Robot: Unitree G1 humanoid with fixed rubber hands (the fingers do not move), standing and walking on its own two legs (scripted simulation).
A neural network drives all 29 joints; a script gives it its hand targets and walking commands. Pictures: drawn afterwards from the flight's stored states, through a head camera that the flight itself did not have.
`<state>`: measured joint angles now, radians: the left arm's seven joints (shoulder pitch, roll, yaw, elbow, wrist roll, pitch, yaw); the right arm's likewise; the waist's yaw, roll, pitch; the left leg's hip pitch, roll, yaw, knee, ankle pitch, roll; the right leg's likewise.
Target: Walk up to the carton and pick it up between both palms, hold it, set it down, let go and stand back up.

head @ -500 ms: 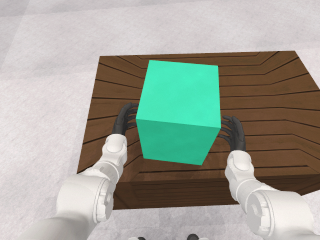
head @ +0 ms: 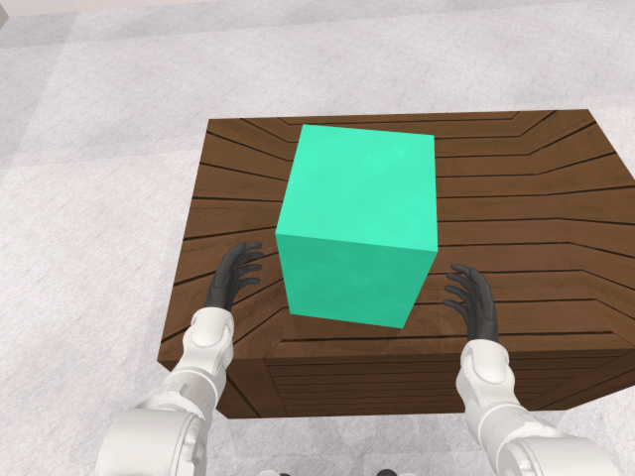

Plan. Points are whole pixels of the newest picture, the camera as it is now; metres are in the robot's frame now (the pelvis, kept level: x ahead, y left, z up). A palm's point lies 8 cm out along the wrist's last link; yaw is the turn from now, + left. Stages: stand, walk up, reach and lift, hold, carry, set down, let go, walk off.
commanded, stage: set down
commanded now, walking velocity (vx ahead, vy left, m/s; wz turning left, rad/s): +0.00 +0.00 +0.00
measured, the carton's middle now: (355, 232) +0.49 -0.05 -0.05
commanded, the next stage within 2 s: none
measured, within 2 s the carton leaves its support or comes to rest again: neither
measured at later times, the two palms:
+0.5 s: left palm (213, 332) +0.32 +0.16 -0.02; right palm (495, 365) +0.26 -0.20 -0.04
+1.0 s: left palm (180, 387) +0.25 +0.19 -0.02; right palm (507, 395) +0.22 -0.20 -0.02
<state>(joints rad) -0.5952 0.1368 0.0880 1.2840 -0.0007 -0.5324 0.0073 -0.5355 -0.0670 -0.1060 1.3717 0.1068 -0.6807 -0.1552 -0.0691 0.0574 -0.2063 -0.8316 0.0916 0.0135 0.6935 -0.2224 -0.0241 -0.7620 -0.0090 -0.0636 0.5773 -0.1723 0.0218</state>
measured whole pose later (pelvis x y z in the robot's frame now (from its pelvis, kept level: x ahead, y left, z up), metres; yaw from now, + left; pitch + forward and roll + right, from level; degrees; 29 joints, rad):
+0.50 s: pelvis +0.01 -0.02 +0.01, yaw +1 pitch +10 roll -1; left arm -0.33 0.18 0.03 1.06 -0.04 -0.47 -0.05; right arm -0.25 -0.02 -0.05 1.13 0.11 -0.66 -0.19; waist -0.07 0.02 -0.08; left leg -0.57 0.09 0.01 0.61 -0.22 -0.03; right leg -0.53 -0.01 -0.06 0.57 -0.22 0.00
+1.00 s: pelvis +0.00 -0.02 +0.02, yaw +2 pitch -1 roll -1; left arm -0.06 0.28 -0.09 0.76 -0.16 -0.38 -0.09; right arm -0.03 0.01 -0.03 0.85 0.11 -0.53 -0.18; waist -0.04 -0.02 0.05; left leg -0.32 0.08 0.01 0.57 -0.23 -0.04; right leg -0.30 -0.02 -0.06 0.55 -0.23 0.00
